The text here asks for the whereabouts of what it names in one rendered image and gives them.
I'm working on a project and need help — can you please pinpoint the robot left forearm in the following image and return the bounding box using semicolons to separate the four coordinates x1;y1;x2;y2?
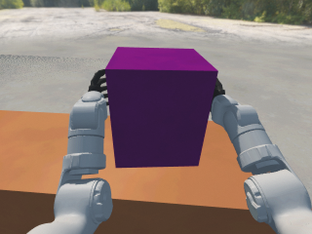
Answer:
54;91;108;217

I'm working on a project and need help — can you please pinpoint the robot right upper arm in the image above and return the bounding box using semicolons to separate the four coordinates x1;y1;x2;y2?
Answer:
244;169;312;234

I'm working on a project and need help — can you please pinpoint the robot right hand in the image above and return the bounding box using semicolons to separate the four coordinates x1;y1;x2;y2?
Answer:
210;78;225;112

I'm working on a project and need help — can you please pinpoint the robot left hand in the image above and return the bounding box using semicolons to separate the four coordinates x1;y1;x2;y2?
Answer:
88;69;109;105

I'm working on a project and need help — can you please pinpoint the carton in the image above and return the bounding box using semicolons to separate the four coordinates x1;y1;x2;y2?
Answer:
104;47;218;169

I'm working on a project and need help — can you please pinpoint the pedestal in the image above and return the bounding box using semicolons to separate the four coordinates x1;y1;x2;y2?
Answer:
0;110;312;234

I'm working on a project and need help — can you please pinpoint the robot left upper arm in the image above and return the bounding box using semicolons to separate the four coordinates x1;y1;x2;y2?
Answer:
26;177;113;234

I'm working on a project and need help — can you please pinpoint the robot right forearm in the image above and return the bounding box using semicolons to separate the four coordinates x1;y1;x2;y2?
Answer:
211;95;312;209

